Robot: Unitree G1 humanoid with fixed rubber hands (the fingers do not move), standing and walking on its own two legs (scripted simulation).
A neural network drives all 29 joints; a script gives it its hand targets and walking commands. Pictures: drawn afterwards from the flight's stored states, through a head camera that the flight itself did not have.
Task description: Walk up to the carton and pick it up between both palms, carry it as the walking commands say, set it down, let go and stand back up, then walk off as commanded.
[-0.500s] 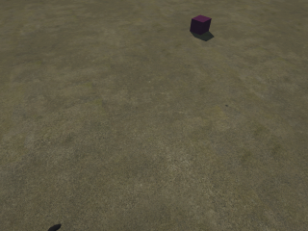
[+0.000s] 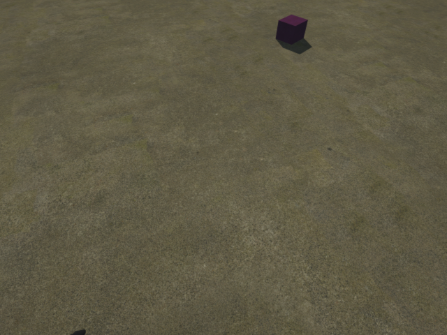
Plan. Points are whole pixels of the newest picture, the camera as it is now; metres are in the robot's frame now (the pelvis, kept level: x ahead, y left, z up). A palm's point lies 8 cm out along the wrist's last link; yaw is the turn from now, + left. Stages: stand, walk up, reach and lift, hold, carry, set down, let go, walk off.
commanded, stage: stand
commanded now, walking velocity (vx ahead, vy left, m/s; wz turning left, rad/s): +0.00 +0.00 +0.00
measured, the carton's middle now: (291, 29) +3.12 -0.63 -0.69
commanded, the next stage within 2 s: walk up in 0.02 s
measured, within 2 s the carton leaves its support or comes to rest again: neither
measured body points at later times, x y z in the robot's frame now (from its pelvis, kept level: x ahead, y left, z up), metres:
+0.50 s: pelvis +0.05 -0.06 -0.01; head +0.05 -0.07 +0.44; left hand +0.19 +0.21 -0.13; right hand +0.01 -0.35 -0.15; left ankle -0.01 +0.12 -0.75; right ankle +0.08 -0.20 -0.73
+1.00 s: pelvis +0.29 -0.09 -0.01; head +0.33 -0.11 +0.43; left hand +0.20 +0.15 -0.14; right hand +0.44 -0.33 -0.15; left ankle +0.45 +0.04 -0.72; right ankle +0.09 -0.20 -0.75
